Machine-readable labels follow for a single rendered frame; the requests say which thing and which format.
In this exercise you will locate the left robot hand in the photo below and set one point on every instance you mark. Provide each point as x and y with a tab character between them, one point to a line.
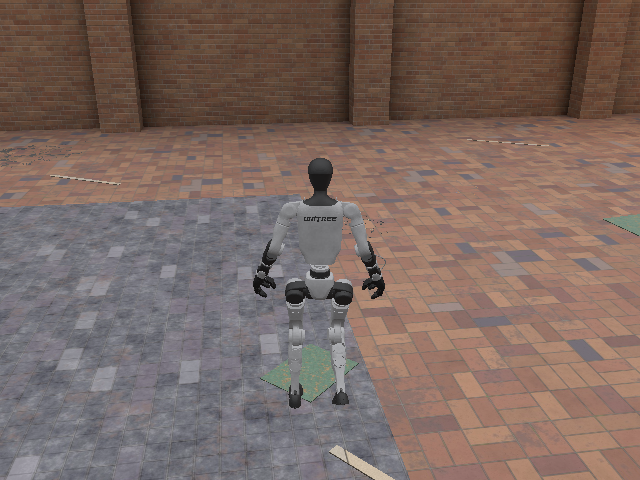
264	282

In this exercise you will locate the robot torso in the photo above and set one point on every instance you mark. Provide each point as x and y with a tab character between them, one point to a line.
320	236

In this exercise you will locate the robot right forearm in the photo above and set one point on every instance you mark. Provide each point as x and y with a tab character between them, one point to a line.
371	265

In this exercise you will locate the robot right upper arm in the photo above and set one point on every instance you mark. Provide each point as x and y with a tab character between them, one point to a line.
351	211

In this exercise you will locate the right robot hand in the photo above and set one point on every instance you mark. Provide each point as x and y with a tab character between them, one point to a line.
372	284

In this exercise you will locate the robot left upper arm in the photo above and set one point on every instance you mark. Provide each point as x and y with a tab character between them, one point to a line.
288	211

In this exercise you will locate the humanoid robot head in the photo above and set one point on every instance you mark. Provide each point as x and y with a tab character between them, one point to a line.
320	172

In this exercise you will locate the robot left forearm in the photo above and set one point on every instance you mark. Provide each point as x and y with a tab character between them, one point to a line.
266	263

